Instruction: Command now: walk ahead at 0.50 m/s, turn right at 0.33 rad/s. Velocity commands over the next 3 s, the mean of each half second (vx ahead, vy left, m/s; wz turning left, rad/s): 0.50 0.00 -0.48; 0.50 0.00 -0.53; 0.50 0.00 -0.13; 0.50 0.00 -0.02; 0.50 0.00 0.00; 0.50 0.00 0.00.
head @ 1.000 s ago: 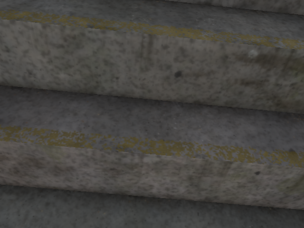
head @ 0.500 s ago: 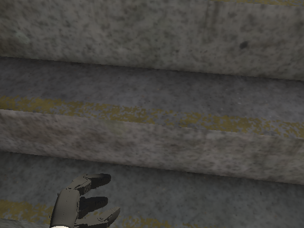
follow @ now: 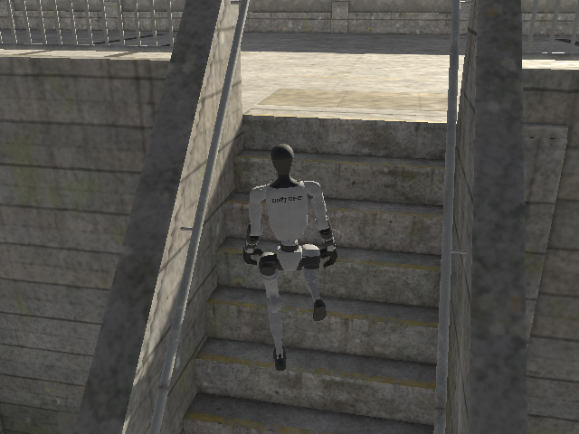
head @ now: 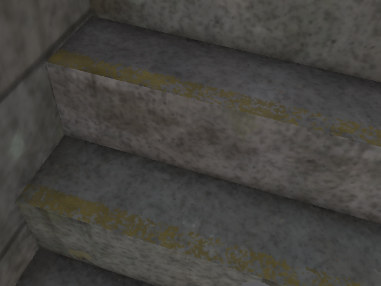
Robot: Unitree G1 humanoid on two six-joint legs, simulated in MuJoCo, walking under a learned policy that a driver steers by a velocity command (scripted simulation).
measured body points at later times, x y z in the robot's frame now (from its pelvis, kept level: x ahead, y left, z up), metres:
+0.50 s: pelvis +0.11 +0.03 +0.06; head +0.18 +0.07 +0.50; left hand +0.42 +0.09 -0.03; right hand -0.09 -0.15 -0.03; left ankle +0.01 +0.07 -0.69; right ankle +0.21 -0.03 -0.48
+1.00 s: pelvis +0.24 +0.07 +0.26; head +0.27 +0.06 +0.70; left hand +0.29 +0.31 +0.11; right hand +0.44 -0.17 +0.22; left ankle +0.29 +0.18 -0.27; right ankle +0.21 -0.02 -0.48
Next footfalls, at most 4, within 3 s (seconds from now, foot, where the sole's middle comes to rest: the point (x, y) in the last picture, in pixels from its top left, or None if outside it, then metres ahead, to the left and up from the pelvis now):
0.50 right None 0.25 -0.04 -0.51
1.14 left None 0.29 0.23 -0.52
1.52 right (274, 249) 0.44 -0.15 -0.27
2.22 left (182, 58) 0.77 0.11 -0.02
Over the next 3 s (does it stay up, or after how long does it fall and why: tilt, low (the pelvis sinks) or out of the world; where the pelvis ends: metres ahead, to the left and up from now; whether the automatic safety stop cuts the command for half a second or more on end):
stays up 0.33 0.14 0.40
